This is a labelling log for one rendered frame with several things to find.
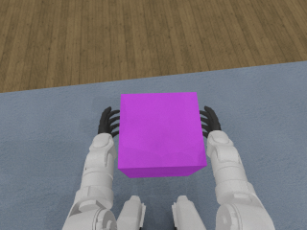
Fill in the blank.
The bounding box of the right robot forearm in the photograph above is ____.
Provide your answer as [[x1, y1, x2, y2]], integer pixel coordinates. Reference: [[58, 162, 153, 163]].
[[206, 130, 275, 230]]

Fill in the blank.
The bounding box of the robot right thigh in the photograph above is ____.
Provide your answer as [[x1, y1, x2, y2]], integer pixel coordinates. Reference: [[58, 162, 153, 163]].
[[172, 199, 206, 230]]

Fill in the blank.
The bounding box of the robot right upper arm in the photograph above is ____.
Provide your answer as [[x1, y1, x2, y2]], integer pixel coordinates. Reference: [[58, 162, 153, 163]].
[[215, 202, 274, 230]]

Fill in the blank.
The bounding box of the left robot forearm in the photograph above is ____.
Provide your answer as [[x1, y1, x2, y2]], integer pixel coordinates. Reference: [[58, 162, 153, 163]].
[[61, 133, 117, 230]]

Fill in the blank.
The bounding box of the robot left upper arm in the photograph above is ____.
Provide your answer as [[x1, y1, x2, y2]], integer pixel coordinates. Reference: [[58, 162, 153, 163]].
[[62, 208, 118, 230]]

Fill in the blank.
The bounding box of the carton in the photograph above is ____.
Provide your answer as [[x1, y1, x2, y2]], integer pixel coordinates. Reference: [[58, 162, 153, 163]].
[[117, 92, 207, 178]]

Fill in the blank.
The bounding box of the right robot hand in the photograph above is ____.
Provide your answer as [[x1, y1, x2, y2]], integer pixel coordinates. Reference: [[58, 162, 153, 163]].
[[199, 106, 222, 138]]

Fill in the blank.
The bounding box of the left robot hand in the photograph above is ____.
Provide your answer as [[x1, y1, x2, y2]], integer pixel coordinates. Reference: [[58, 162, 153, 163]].
[[98, 106, 120, 138]]

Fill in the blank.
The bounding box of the left robot shin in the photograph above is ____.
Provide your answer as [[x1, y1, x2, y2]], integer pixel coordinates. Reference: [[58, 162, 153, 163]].
[[123, 195, 141, 207]]

